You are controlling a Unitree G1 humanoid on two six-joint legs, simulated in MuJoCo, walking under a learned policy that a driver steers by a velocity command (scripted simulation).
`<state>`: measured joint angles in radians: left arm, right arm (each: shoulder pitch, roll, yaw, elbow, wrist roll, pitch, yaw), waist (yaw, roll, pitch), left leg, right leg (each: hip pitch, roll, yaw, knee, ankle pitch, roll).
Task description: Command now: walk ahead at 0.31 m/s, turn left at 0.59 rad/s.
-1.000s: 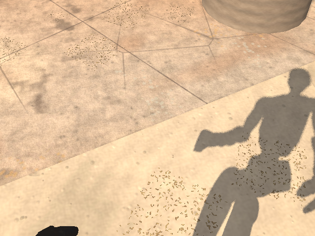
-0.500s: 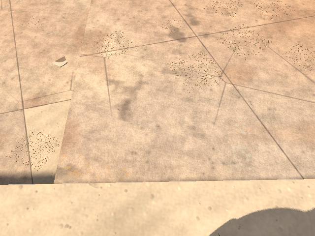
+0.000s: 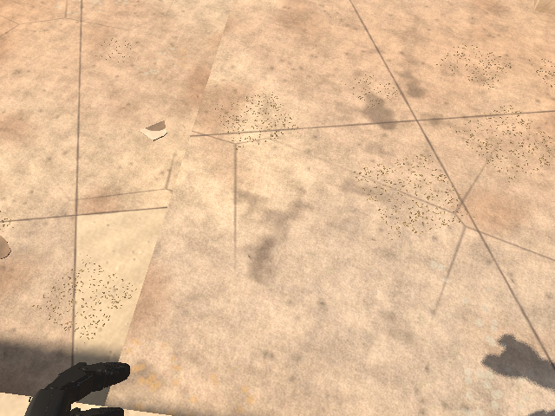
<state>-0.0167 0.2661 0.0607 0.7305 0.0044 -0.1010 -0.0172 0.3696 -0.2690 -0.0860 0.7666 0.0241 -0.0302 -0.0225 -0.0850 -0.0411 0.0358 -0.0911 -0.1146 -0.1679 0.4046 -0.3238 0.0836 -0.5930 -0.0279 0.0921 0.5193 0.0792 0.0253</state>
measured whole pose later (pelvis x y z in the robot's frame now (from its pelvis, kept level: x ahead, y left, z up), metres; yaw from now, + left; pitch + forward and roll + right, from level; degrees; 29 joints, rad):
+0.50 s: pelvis +0.13 -0.01 -0.01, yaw +9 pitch -1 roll -1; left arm 0.17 0.25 0.04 0.85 0.00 -0.01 -0.04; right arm 0.19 -0.24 -0.05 0.64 -0.03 0.05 -0.03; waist 0.05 -0.02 0.05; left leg -0.28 0.03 -0.03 0.55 -0.25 -0.01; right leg -0.30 -0.02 -0.05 0.50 -0.22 0.01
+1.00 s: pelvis +0.14 +0.01 +0.00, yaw -7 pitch +1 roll +1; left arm 0.15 0.32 0.09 0.74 -0.03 0.06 0.02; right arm 0.13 -0.26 -0.10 0.62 0.01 0.00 -0.02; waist 0.04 -0.02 0.04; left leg -0.35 -0.04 -0.07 0.64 -0.33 -0.04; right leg -0.35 0.05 0.16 0.51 -0.18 0.00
